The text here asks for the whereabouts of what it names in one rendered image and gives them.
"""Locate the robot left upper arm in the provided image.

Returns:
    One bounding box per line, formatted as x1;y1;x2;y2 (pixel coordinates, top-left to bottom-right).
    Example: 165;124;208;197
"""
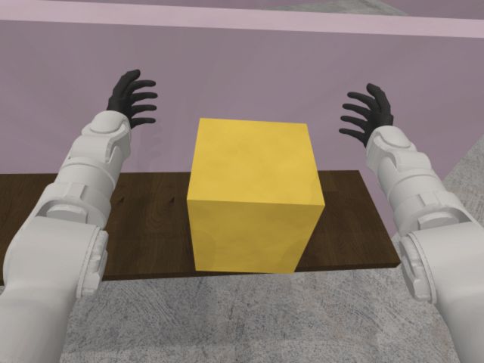
0;216;109;363

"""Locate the table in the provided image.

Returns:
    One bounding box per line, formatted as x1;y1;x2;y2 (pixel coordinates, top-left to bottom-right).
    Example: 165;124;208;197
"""
0;170;401;286

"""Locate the robot left hand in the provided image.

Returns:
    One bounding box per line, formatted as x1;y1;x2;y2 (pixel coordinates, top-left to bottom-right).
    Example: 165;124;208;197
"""
106;70;158;129

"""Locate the carton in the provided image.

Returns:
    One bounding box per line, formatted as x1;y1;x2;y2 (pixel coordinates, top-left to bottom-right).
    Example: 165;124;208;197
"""
187;118;325;274

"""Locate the left robot forearm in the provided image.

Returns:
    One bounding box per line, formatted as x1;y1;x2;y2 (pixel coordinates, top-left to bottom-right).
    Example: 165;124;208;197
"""
3;110;132;287

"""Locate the robot right hand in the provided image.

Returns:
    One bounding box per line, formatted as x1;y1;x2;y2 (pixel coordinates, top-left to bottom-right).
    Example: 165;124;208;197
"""
339;83;393;148

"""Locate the right robot forearm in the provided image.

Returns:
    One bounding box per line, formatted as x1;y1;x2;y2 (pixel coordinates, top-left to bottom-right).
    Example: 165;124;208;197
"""
365;126;484;238

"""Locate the robot right upper arm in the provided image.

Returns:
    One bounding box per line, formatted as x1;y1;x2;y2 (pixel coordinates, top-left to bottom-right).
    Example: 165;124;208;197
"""
399;222;484;363

